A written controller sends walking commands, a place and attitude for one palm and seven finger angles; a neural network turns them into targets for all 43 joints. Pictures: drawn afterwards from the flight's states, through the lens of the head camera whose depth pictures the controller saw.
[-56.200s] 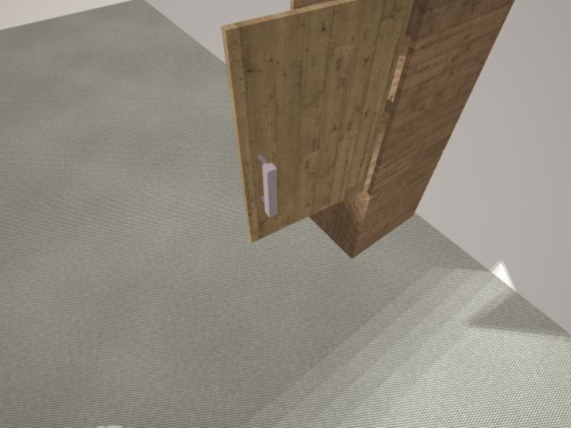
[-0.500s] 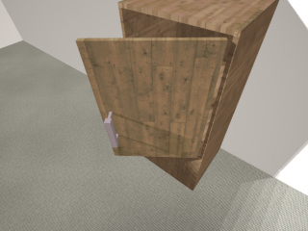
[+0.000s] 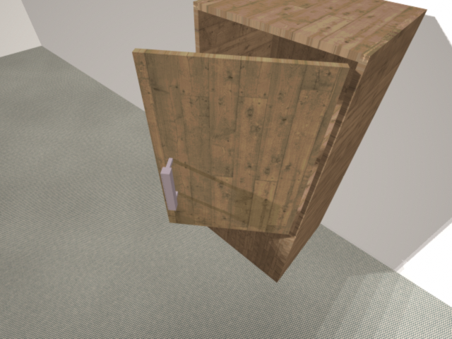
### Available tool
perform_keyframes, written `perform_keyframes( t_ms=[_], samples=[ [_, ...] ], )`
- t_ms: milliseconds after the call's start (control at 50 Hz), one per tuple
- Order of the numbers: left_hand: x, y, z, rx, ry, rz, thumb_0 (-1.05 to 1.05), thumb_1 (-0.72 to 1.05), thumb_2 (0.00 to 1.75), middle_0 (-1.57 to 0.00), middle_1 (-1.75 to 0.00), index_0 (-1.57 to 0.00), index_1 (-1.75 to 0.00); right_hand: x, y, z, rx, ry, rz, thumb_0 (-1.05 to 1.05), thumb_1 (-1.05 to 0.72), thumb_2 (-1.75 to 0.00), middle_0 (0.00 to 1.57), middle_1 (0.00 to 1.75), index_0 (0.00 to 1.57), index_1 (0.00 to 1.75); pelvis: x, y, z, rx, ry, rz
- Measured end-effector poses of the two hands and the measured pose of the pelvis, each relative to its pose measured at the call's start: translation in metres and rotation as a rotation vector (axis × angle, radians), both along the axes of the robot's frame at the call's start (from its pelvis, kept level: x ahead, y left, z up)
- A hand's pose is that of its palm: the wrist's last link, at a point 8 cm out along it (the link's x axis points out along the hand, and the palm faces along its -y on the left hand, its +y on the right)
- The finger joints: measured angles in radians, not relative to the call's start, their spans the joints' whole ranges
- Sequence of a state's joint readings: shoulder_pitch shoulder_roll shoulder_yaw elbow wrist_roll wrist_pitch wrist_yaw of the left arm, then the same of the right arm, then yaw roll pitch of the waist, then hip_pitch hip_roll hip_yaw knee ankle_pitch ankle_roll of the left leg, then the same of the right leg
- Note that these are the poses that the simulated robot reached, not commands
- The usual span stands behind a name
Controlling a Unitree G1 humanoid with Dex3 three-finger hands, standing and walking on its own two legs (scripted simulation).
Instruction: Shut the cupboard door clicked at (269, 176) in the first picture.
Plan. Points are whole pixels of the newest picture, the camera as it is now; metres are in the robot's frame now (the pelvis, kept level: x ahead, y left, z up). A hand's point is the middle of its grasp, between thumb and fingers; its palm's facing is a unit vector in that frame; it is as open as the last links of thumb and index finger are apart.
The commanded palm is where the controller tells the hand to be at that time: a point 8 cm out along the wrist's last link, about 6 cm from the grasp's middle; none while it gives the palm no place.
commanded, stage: shuffle to correct the standing spot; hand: left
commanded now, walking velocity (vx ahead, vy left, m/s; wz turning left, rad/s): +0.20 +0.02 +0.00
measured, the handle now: (171, 184) +0.52 +0.19 -0.10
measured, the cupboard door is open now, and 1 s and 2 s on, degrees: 36 36 36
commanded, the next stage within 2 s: come to a stop and stand still in 0.06 s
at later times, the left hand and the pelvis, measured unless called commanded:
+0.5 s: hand out of the picture +0.04 +0.19 -0.18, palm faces +0.06 -0.98 -0.17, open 7.3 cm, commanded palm none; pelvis +0.05 +0.04 +0.00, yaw +0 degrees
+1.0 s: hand out of the picture -0.01 +0.17 -0.17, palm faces +0.04 -0.98 -0.17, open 7.3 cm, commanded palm none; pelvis +0.00 +0.01 +0.01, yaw +0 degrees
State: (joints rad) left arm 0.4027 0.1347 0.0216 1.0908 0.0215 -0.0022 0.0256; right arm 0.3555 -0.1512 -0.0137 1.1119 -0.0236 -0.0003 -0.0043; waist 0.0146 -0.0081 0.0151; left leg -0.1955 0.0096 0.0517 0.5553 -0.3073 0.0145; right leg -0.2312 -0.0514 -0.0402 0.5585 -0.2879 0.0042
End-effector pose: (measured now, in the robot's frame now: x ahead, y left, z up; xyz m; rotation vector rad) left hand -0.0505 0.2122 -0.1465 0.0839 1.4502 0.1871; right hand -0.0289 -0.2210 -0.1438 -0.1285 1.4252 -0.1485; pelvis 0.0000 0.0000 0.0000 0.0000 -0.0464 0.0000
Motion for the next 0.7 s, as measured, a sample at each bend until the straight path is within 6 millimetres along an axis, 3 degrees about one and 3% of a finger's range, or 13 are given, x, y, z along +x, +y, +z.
perform_keyframes(
  t_ms=[80, 180, 240, 300, 420, 540, 700],
  samples=[
    [0.011, 0.012, -0.001, -0.003, 0.012, -0.024, 0.0, 0.91, 0.9, -0.2, -0.3, -0.2, -0.3, -0.012, 0.015, 0.001, 0.002, 0.018, -0.04, 0.01, -0.91, -0.9, 0.2, 0.3, 0.2, 0.3, 0.01, 0.01, -0.001, 0.004, 0.006, -0.011],
    [0.048, 0.021, 0.002, 0.019, -0.047, -0.057, 0.0, 0.91, 0.9, -0.2, -0.3, -0.2, -0.3, -0.02, 0.032, -0.004, 0.034, 0.061, -0.073, 0.0, -0.91, -0.9, 0.2, 0.3, 0.2, 0.3, 0.023, 0.013, -0.003, 0.015, 0.015, -0.021],
    [0.068, 0.023, 0.002, 0.029, -0.105, -0.037, 0.0, 0.91, 0.9, -0.2, -0.3, -0.2, -0.3, -0.014, 0.04, -0.009, 0.051, 0.086, -0.056, 0.01, -0.91, -0.9, 0.2, 0.3, 0.2, 0.3, 0.03, 0.016, -0.005, -0.005, 0.016, 0.003],
    [0.078, 0.025, -0.001, 0.024, -0.125, -0.017, 0.0, 0.91, 0.9, -0.2, -0.3, -0.2, -0.3, 0.007, 0.047, -0.009, 0.047, 0.074, -0.035, 0.01, -0.91, -0.9, 0.2, 0.3, 0.2, 0.3, 0.036, 0.023, -0.006, -0.017, 0.012, 0.023],
    [0.087, 0.028, -0.008, -0.007, -0.058, -0.027, 0.0, 0.92, 0.9, -0.2, -0.3, -0.2, -0.3, 0.054, 0.059, -0.003, 0.013, -0.031, -0.021, 0.01, -0.92, -0.9, 0.2, 0.3, 0.2, 0.3, 0.047, 0.033, -0.002, 0.0, 0.009, -0.004],
    [0.087, 0.034, 0.002, 0.009, -0.045, -0.032, 0.01, 0.93, 0.9, -0.2, -0.3, -0.2, -0.3, 0.06, 0.049, 0.0, -0.012, -0.021, -0.028, 0.03, -0.94, -0.9, 0.2, 0.3, 0.2, 0.3, 0.046, 0.036, 0.003, 0.0, 0.017, -0.005],
    [0.077, 0.033, 0.008, 0.041, -0.055, -0.058, 0.0, 0.92, 0.9, -0.2, -0.3, -0.2, -0.3, 0.052, 0.031, -0.001, -0.014, -0.041, -0.037, 0.02, -0.92, -0.9, 0.2, 0.3, 0.2, 0.3, 0.024, 0.027, 0.004, 0.007, 0.016, -0.011]
  ],
)
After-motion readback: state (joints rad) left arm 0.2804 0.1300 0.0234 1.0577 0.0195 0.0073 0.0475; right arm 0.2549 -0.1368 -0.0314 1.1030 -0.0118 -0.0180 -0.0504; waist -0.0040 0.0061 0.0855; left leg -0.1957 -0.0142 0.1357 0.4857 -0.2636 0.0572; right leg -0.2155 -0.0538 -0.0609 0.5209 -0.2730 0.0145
